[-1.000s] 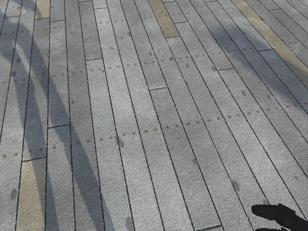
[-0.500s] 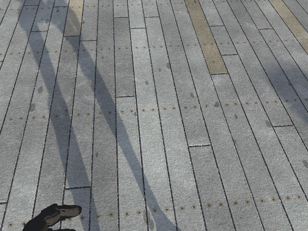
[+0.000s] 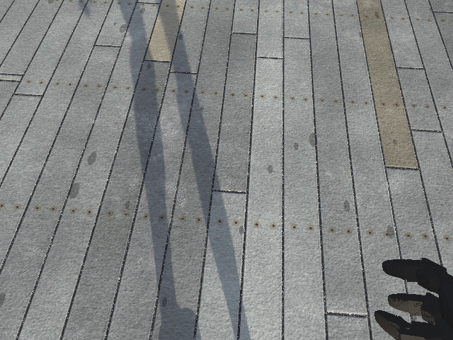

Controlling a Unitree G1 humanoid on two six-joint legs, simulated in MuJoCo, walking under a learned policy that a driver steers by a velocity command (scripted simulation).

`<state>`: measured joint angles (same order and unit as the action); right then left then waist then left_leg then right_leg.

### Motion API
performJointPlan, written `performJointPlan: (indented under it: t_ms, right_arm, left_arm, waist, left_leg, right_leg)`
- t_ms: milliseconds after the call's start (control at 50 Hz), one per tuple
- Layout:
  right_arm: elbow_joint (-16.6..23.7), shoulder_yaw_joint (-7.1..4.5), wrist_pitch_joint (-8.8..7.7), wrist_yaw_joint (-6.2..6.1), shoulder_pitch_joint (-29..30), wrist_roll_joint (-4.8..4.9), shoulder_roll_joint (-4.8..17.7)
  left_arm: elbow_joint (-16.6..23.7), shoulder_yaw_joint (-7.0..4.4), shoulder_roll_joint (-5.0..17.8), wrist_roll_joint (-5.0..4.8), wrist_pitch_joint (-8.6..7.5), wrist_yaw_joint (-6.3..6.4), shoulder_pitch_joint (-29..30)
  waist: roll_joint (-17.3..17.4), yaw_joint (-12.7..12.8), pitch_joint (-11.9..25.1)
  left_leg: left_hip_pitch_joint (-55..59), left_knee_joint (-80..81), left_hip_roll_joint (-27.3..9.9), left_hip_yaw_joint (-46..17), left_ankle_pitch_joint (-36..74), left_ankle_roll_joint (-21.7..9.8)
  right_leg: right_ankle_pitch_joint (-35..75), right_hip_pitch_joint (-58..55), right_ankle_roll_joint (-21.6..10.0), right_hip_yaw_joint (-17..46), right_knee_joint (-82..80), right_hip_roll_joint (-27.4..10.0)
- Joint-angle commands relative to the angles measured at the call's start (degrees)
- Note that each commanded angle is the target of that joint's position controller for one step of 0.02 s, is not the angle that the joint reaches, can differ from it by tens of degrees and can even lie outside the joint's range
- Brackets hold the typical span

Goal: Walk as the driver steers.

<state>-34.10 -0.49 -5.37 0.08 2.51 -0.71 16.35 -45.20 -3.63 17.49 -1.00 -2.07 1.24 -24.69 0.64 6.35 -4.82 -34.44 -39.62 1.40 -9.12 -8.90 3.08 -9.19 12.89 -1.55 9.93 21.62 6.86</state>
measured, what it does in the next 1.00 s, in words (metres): walks ahead: left foot, then right foot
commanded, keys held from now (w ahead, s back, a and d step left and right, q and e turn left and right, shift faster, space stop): e+shift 0.20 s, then shift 0.06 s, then q+shift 0.56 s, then shift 0.06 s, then e+shift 0.12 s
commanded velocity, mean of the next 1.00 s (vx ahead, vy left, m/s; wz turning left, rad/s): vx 0.06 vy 0.00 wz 0.09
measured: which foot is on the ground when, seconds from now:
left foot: up 0.00-0.08, down 0.10-0.44, up 0.46-0.82, down 0.84-1.00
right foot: down 0.00-0.08, up 0.10-0.42, down 0.44-0.86, up 0.88-1.00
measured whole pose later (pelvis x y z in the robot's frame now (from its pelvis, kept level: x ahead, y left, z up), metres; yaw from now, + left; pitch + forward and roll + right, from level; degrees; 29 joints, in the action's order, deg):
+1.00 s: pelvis +0.10 +0.05 -0.01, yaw +8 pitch +1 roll -1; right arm -35.3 -3.4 1.1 -0.4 -9.4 -0.9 15.8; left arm -44.3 -5.8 19.2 -0.3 2.1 1.5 -8.9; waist -2.7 0.8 -2.3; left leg -17.0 -29.7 0.5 2.6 -14.2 -3.0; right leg -24.9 29.4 3.8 -1.4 64.5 -3.7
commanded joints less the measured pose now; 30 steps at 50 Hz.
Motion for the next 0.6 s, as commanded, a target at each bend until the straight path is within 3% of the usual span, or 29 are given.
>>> performJointPlan:
  t_ms: [20, 60, 80, 100, 120, 140, 160, 180, 220, 260, 320, 360, 420, 440, 460, 480, 500, 520, 540, 560, 600]
  right_arm:
    - [1.3, -2.01, 1.10, -0.39, -7.7, 0.20, 5.4]
    - [1.1, -2.79, 1.21, -0.66, -8.9, -0.06, 6.3]
    - [0.6, -3.19, 1.25, -0.92, -10.7, -0.52, 6.9]
    - [0.7, -3.45, 1.68, -1.50, -13.5, -1.33, 8.9]
    - [2.3, -2.52, 2.76, -1.46, -13.1, -2.43, 7.1]
    - [1.8, -3.86, 3.84, -1.22, -10.1, -0.91, 8.8]
    - [2.6, -3.36, 4.13, -1.30, -7.8, -0.47, 5.6]
    - [2.8, -2.96, 4.41, -1.29, -5.3, -0.55, 4.4]
    - [2.4, -3.11, 4.44, -1.31, -2.0, -1.12, 5.0]
    - [0.5, -3.41, 4.16, -1.50, -3.9, -1.28, 5.1]
    - [-2.3, -3.32, 4.27, -1.19, -6.5, -0.35, 5.0]
    - [-3.6, -3.09, 4.35, -0.21, -7.2, 0.64, 4.6]
    - [-4.7, -4.01, 4.77, 0.68, -9.0, 2.39, 8.5]
    - [-5.1, -3.88, 4.62, 0.78, -11.2, 2.70, 8.1]
    - [-4.4, -2.89, 4.30, 1.24, -12.2, 1.62, 4.4]
    - [-2.9, -3.36, 3.85, 0.75, -12.6, 2.64, 4.1]
    - [-3.7, -5.15, 4.29, -0.01, -11.0, 2.34, 9.4]
    - [-5.0, -6.03, 5.33, -0.58, -13.6, 2.88, 9.8]
    - [-7.0, -6.15, 6.83, -1.56, -17.2, 2.56, 8.5]
    - [-7.4, -6.42, 8.00, -2.16, -18.8, 1.99, 8.4]
    - [-5.8, -6.16, 8.83, -2.32, -18.1, 2.04, 6.7]
  left_arm:
    - [7.3, -3.23, 10.6, -0.92, 0.01, 1.32, 8.8]
    - [8.4, -2.92, 8.3, -1.24, 0.90, 1.78, 10.3]
    - [8.5, -2.31, 5.5, -1.21, 1.24, 1.61, 9.0]
    - [8.2, -1.00, 0.6, -0.34, 1.56, 1.19, 3.4]
    - [7.0, -0.70, 1.1, -0.57, 1.74, 0.72, -8.6]
    - [7.6, -1.61, 6.4, -1.03, 2.24, 0.47, -9.3]
    - [7.0, -2.68, 9.0, -1.32, 3.19, 1.11, -4.4]
    - [7.0, -3.33, 10.1, -1.36, 4.32, 1.69, -1.6]
    - [7.9, -3.36, 8.6, -0.38, 5.75, 1.99, -0.1]
    - [9.3, -2.43, 5.0, 0.22, 5.40, 1.83, 2.0]
    - [10.2, -0.27, 0.9, 1.55, 4.21, 1.14, 5.8]
    - [9.3, 0.44, 0.3, 1.96, 3.91, 0.44, 6.5]
    - [8.5, -0.46, 3.4, 1.47, 3.98, -0.06, 5.7]
    - [9.0, -1.24, 6.7, 1.64, 4.14, 0.29, 5.2]
    - [9.7, -2.19, 11.4, 2.57, 4.75, 1.05, 3.2]
    - [9.5, -3.66, 15.1, 3.54, 5.42, 1.21, 6.7]
    - [11.1, -2.65, 11.3, 4.40, 4.55, 1.19, 9.1]
    - [11.5, -1.52, 7.9, 4.13, 3.76, 1.27, 14.1]
    - [12.3, -0.89, 5.9, 3.21, 3.00, 1.33, 18.4]
    - [12.6, -0.48, 4.5, 2.32, 2.46, 1.38, 20.7]
    - [11.9, -0.17, 3.4, 2.31, 2.30, 1.77, 20.9]
  waist:
    - [-5.3, -8.9, 9.9]
    - [-5.5, -10.5, 9.5]
    - [-3.2, -10.6, 10.2]
    - [7.5, -8.6, 14.9]
    - [13.3, -3.8, 21.4]
    - [16.1, -2.8, 21.5]
    - [10.4, -4.4, 15.4]
    - [7.0, -4.5, 11.9]
    - [6.6, -3.4, 8.3]
    - [6.4, -4.1, 8.6]
    - [5.5, -5.3, 12.2]
    - [7.3, -5.8, 13.0]
    - [7.9, -4.0, 9.5]
    - [6.3, -3.8, 9.7]
    - [-4.6, -4.1, 12.1]
    - [-19.3, -4.8, 10.7]
    - [-13.3, -2.7, 8.5]
    - [-11.4, -5.6, 6.7]
    - [-10.4, -7.5, 5.9]
    - [-10.6, -7.9, 5.1]
    - [-8.7, -7.8, 4.5]
  left_leg:
    - [24.3, 8.0, 3.5, 0.5, 11.0, 0.4]
    - [27.5, 13.3, 1.2, -0.8, 14.4, -0.5]
    - [31.3, 16.2, -2.3, -0.8, 17.7, -2.0]
    - [40.7, 14.9, -15.5, -10.4, 32.9, -7.1]
    - [44.5, 12.1, -27.3, -21.9, 44.3, -14.6]
    - [41.0, 17.0, -29.8, -27.7, 25.9, -18.2]
    - [36.1, 19.4, -23.7, -21.8, 12.4, -16.5]
    - [30.6, 21.0, -20.2, -15.3, 5.5, -14.7]
    - [20.6, 23.0, -16.3, -6.7, 8.4, -14.8]
    - [19.6, 23.3, -14.3, -1.8, 13.3, -15.7]
    - [21.3, 21.1, -14.5, -1.0, 24.9, -17.7]
    - [21.0, 20.7, -13.7, -1.7, 23.0, -17.3]
    - [16.1, 18.7, -11.6, -4.6, 12.1, -14.4]
    - [11.4, 17.4, -9.9, -5.6, 3.7, -10.6]
    - [4.2, 6.5, -4.8, -1.3, -14.0, -5.8]
    - [-1.1, -6.5, 1.7, 9.3, -26.0, -2.2]
    - [0.3, -19.7, -0.9, 6.2, -26.2, -0.4]
    - [-0.5, -25.7, -1.1, 5.9, -23.0, -0.2]
    - [-0.9, -29.2, -1.6, 6.1, -19.8, 0.8]
    - [-2.0, -31.8, -2.1, 6.0, -16.8, 1.9]
    - [-2.4, -30.3, -3.2, 7.7, -12.8, 3.2]
  right_leg:
    - [18.6, 10.7, -6.0, 13.7, -1.2, -9.0]
    - [10.2, 10.6, -3.2, 15.3, 5.1, -6.8]
    - [2.1, 12.1, -1.1, 13.4, 12.1, -4.0]
    - [-24.2, 18.4, 1.6, 6.5, 28.0, 0.8]
    - [-37.2, 21.3, 2.8, 4.0, 37.9, 2.1]
    - [-30.5, 24.2, 4.8, -1.4, 45.6, -3.8]
    - [-24.6, 26.7, 6.3, -3.0, 49.6, -6.3]
    - [-20.5, 27.0, 6.9, -3.7, 51.6, -7.5]
    - [-16.1, 22.3, 8.0, -5.8, 54.0, -8.5]
    - [-14.1, 19.4, 7.6, -7.2, 48.2, -8.4]
    - [-14.7, 11.8, 6.2, -7.0, 33.7, -7.8]
    - [-12.2, 5.6, 5.3, -7.7, 22.6, -7.6]
    - [-0.8, -4.8, 2.5, -10.2, 3.7, -4.3]
    - [1.1, -10.7, 0.4, -7.4, 1.6, -7.8]
    - [10.3, -17.5, -4.4, 3.7, 1.0, -20.7]
    - [12.2, -8.1, -13.4, 10.6, -3.3, -32.1]
    - [11.4, -3.0, -15.6, 9.5, -5.4, -30.8]
    - [11.0, -1.3, -12.7, 4.0, -5.2, -27.3]
    - [10.0, -1.1, -10.1, -0.6, -4.9, -24.2]
    - [11.0, -1.4, -9.4, -3.2, -4.6, -23.7]
    - [11.5, -2.2, -9.1, -7.5, -4.5, -22.5]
